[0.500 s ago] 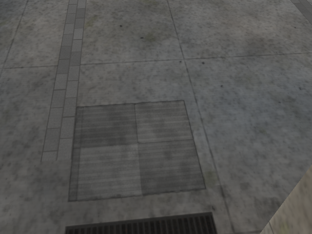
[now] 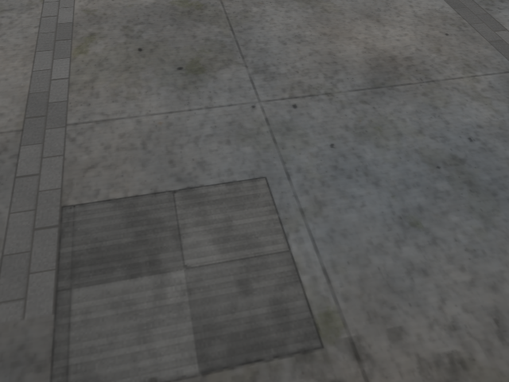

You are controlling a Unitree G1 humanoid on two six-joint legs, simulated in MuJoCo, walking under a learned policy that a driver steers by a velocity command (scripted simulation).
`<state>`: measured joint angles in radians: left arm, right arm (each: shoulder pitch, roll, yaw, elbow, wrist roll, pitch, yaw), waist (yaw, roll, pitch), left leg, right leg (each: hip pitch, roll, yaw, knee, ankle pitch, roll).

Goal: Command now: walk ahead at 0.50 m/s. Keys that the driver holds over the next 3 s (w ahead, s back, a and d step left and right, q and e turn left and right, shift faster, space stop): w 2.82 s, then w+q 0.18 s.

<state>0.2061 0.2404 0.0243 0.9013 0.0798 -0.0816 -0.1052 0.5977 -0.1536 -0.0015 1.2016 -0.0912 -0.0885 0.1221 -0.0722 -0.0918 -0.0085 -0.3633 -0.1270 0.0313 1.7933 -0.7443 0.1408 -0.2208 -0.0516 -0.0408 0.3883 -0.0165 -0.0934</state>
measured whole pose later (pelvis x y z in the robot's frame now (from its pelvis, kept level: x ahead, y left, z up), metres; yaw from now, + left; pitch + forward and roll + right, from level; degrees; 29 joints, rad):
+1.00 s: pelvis +0.61 +0.01 -0.24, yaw +1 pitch +2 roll -1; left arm 0.30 0.17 0.04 0.98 0.01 -0.07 -0.01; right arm 0.17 -0.23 -0.07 0.88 0.03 -0.07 -0.03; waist 0.04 0.02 -0.02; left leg -0.66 0.08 -0.03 1.13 -0.24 0.07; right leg -0.30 0.03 -0.02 0.47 -0.21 -0.04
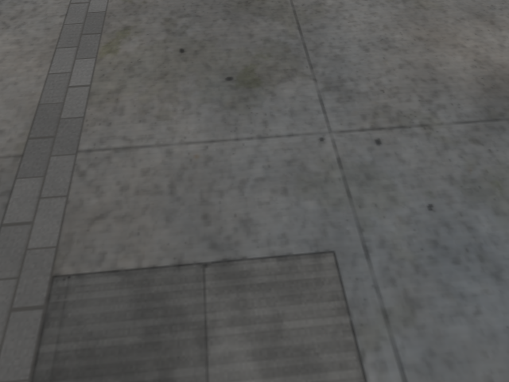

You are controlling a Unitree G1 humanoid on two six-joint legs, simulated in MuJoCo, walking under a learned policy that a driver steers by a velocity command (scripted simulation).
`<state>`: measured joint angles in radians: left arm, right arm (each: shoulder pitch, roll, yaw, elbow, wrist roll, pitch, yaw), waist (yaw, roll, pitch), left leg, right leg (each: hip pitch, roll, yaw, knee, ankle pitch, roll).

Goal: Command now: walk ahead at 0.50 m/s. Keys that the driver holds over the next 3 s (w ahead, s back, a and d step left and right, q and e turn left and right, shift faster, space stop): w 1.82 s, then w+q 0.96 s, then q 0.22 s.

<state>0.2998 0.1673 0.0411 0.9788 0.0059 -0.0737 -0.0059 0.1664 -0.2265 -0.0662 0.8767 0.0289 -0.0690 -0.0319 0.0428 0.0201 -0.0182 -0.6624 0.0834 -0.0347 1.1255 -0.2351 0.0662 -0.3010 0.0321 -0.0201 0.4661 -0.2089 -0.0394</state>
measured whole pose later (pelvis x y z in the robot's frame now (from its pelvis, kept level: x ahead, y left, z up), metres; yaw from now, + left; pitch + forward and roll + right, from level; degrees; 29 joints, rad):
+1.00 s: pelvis +0.56 +0.02 +0.00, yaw +0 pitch +1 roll -1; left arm 0.21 0.22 0.06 0.99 0.00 -0.09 -0.03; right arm 0.17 -0.25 -0.09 0.95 0.02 -0.09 -0.02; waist 0.02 0.03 0.04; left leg -0.58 0.11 -0.03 1.12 -0.30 0.05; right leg -0.24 0.07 -0.06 0.35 -0.13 -0.08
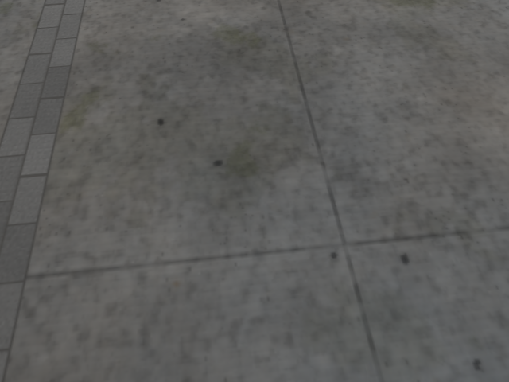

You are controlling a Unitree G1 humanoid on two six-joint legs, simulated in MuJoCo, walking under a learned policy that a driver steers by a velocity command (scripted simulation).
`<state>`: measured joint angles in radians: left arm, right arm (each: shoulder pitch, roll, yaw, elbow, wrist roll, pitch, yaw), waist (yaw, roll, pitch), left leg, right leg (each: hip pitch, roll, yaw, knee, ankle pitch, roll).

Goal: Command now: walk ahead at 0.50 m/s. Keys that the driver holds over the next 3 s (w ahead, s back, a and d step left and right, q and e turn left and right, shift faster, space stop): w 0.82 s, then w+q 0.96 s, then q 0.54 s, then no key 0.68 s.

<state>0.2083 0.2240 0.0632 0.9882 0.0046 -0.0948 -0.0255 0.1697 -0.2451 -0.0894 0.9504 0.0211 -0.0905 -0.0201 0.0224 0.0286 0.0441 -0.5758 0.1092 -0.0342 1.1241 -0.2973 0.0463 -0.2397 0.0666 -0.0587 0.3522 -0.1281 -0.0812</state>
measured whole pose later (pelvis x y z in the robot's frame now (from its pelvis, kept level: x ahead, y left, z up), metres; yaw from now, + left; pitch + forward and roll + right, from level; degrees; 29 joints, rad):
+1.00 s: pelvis +0.55 +0.01 -0.01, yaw +3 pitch +2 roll +0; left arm 0.06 0.23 0.06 0.90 0.00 -0.10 -0.02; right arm 0.33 -0.25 -0.07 1.01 0.04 -0.08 -0.01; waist -0.03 0.03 0.03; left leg -0.34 0.02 -0.04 1.14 -0.43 0.04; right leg -0.41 -0.01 -0.08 0.53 -0.16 -0.05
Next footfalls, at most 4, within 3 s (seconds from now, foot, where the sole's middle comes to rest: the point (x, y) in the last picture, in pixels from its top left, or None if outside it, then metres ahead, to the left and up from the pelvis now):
0.34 left None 0.37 0.16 -0.78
0.90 right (307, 311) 0.67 -0.09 -0.78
1.46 left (212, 235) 0.92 0.20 -0.78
1.92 right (236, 154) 1.27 0.14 -0.78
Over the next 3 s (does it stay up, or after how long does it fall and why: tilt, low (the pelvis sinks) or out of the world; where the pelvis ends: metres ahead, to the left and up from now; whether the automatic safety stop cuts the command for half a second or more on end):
stays up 1.13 0.22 -0.01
